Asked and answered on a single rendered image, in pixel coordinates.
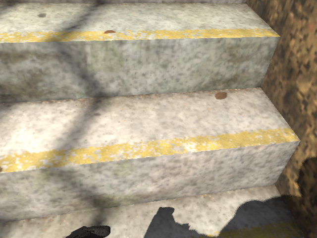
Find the left robot hand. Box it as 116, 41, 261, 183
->
65, 225, 111, 238

